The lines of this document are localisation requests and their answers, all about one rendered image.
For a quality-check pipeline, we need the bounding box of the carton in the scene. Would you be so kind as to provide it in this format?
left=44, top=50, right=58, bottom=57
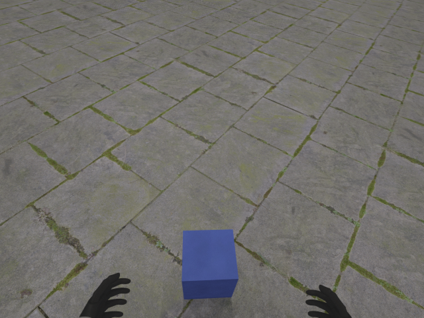
left=182, top=229, right=239, bottom=299

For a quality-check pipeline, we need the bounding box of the robot right hand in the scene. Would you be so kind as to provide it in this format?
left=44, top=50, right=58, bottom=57
left=305, top=285, right=352, bottom=318

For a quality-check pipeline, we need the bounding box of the robot left hand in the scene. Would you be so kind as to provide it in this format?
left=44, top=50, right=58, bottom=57
left=79, top=273, right=131, bottom=318

